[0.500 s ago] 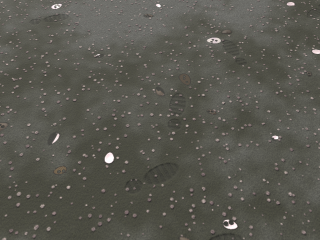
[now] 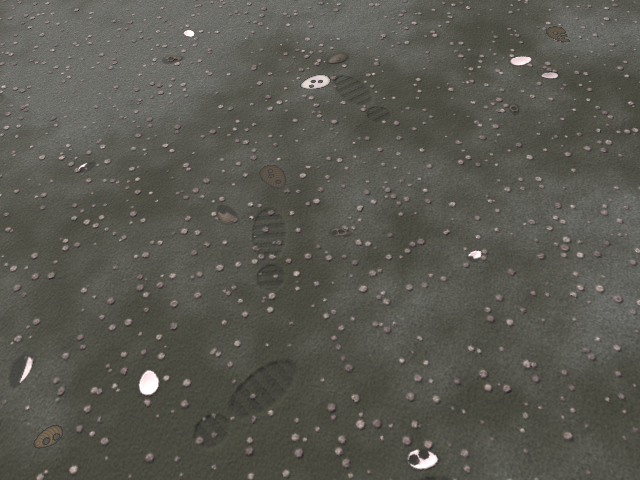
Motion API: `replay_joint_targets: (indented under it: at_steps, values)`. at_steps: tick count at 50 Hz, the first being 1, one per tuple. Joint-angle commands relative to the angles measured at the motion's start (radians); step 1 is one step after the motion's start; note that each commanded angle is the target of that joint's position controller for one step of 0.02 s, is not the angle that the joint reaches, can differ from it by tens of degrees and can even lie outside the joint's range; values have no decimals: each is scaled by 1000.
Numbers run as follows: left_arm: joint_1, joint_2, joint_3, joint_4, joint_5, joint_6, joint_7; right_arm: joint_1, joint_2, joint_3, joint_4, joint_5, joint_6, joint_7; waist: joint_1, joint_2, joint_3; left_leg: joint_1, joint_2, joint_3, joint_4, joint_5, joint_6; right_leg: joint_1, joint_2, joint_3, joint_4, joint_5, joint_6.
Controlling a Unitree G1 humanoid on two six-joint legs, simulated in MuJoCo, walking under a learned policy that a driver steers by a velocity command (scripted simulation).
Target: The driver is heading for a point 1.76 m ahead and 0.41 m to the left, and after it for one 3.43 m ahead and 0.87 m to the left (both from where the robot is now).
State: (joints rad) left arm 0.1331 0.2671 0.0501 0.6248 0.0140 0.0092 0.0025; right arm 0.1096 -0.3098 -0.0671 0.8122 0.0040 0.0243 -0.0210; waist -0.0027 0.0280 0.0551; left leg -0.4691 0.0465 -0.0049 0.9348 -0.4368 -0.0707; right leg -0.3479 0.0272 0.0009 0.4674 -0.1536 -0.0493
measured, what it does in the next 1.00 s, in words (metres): steps on the spot: left foot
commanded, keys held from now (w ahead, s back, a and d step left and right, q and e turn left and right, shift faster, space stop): no key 1.00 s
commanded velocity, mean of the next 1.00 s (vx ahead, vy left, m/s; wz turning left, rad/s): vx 0.01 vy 0.00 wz -0.04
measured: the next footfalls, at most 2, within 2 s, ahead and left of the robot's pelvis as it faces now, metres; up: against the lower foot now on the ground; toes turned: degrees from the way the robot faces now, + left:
left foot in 0.14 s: +0.05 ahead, +0.15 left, +0.00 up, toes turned +0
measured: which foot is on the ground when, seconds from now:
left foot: up 0.00-0.12, down 0.14-1.00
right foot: down 0.00-1.00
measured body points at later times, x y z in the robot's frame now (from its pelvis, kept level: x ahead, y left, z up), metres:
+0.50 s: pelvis +0.03 +0.03 +0.00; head +0.03 +0.03 +0.45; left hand +0.14 +0.29 -0.13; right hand +0.12 -0.22 -0.14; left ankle +0.01 +0.15 -0.74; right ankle +0.05 -0.09 -0.74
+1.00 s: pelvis +0.03 +0.04 +0.00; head +0.04 +0.04 +0.45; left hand +0.11 +0.30 -0.14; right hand +0.08 -0.22 -0.15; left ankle +0.01 +0.15 -0.74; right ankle +0.05 -0.09 -0.74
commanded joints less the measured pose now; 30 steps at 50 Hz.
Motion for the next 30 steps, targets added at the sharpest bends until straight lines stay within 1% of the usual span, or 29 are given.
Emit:
replay_joint_targets:
  at_steps: [1, 3, 4, 5, 6, 7, 8, 9, 10, 11, 12, 13, 14, 15, 17, 19, 23, 30]
  values:
    - [-27, 145, 40, -44, 3, -15, 8, 39, -57, -7, -35, -1, 1, -5, 3, -167, -189, 115, 6, -13, -137, 52, -1, 119, -238, 198, -126, 252, -192]
    - [-25, 139, 35, -24, 4, -12, 6, 36, -67, -8, -32, 1, 1, -1, 11, -175, -171, 156, 0, -7, -220, 79, 8, 103, -239, 223, -134, 125, -186]
    - [-34, 130, 30, -15, 1, -10, 5, 44, -63, -8, -26, 0, 0, 3, 2, -169, -158, 190, -5, 1, -288, 115, 18, 87, -230, 227, -130, 55, -172]
    - [-47, 116, 23, -8, -4, -9, 3, 65, -52, -5, -16, -5, -4, 7, -18, -159, -145, 249, -15, 17, -393, 189, 33, 58, -212, 220, -119, -16, -147]
    - [-26, 92, 13, 10, -7, -10, 1, 77, -47, -1, -8, -17, -8, 13, -28, -136, -134, 313, -12, 12, -501, 283, 52, 28, -184, 209, -113, -93, -102]
    - [9, 69, 5, 28, 3, -15, -1, 89, -77, -2, -9, -32, -12, 13, -13, -82, -134, 369, 58, -69, -528, 366, 80, -9, -140, 183, -76, -162, -45]
    - [57, 68, 6, 33, 16, -21, -8, 67, -144, -14, -14, -28, -13, 8, 50, 56, -114, 342, 138, -129, -523, 390, 126, -27, -61, 109, -22, -225, 0]
    - [39, 50, 4, 33, 18, -20, -4, 27, -103, -7, 0, -21, -17, 13, 57, 150, -103, 170, 137, -154, -578, 119, 161, 96, -27, 46, -12, -158, 37]
    - [-13, 83, 11, 38, 16, -16, 2, -10, -58, 7, -15, -28, -25, 17, 37, 121, -60, 99, 100, -138, -611, 7, 136, 152, -36, 54, 1, -104, 43]
    - [-31, 92, 17, 39, 10, -10, 8, -12, -52, 11, -9, -33, -34, 15, 30, 102, -53, 82, 81, -114, -614, -1, 109, 172, -42, 60, 5, -76, 33]
    - [-27, 91, 18, 48, 8, -2, 13, -5, -59, 13, -4, -29, -44, 15, 25, 92, -38, 90, 62, -92, -601, 31, 90, 166, -49, 73, -3, -65, 22]
    - [-12, 88, 18, 57, 11, 0, 15, 11, -62, 13, 7, -23, -52, 12, 22, 73, -37, 110, 55, -83, -588, 54, 84, 159, -54, 82, -13, -55, 17]
    - [-8, 83, 18, 66, 10, -1, 16, 34, -61, 14, 18, -19, -55, 8, 16, 50, -38, 132, 49, -73, -574, 82, 82, 150, -57, 86, -20, -47, 14]
    - [-3, 76, 18, 76, 7, -5, 16, 49, -59, 16, 27, -16, -56, 4, 9, 31, -41, 151, 44, -68, -562, 106, 83, 142, -57, 86, -23, -35, 14]
    - [4, 65, 18, 97, 3, -11, 15, 63, -55, 18, 39, -15, -54, -2, 1, 7, -48, 179, 39, -61, -548, 147, 88, 137, -57, 84, -24, -1, 19]
    - [11, 63, 21, 117, 1, -14, 16, 68, -51, 20, 49, -15, -51, -4, -4, -10, -57, 197, 34, -56, -540, 177, 91, 143, -57, 82, -22, 34, 25]
    - [26, 65, 24, 161, -3, -14, 21, 69, -44, 24, 72, -12, -49, -2, -5, -33, -66, 216, 24, -45, -534, 225, 93, 167, -61, 81, -19, 91, 29]
    - [37, 74, 27, 237, -7, -10, 32, 70, -36, 28, 120, -10, -44, 0, -2, -32, -62, 235, 9, -30, -541, 277, 93, 194, -65, 77, -22, 134, 32]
